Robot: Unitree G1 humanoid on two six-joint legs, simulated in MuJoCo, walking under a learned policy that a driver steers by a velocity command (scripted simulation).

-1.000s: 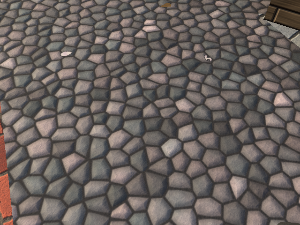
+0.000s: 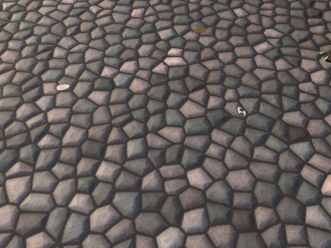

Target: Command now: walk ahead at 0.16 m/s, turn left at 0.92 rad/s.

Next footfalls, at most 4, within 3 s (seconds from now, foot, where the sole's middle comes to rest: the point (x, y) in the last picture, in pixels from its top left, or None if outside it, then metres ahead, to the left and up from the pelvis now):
0.40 right None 0.26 -0.17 -0.74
0.74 left None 0.16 0.04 -0.74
1.24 right None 0.26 -0.27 -0.74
1.70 left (195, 181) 0.67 -0.09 -0.74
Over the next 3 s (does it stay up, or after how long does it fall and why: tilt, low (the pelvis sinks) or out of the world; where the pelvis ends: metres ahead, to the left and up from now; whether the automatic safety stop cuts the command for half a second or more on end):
stays up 1.33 0.06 0.03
